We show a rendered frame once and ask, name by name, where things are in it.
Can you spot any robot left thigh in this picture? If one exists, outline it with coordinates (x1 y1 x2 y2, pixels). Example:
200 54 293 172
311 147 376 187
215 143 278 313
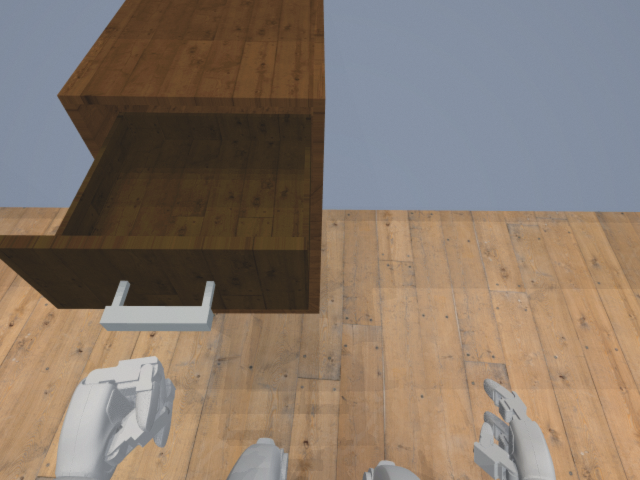
226 444 288 480

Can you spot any drawer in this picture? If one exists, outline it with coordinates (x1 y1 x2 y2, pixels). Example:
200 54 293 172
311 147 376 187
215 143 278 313
0 112 311 310

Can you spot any handle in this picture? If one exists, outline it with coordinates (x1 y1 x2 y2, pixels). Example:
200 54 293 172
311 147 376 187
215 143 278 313
100 281 215 331

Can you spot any robot left hand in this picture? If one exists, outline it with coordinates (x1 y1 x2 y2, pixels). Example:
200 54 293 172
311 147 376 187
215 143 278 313
55 356 176 480

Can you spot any cabinet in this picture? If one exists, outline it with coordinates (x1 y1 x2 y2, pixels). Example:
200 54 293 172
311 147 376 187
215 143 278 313
57 0 325 314

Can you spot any left robot shin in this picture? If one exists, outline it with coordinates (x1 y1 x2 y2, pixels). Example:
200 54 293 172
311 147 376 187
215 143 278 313
256 438 276 446

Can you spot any robot right hand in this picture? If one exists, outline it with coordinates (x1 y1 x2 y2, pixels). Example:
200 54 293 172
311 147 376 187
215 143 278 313
474 379 556 480

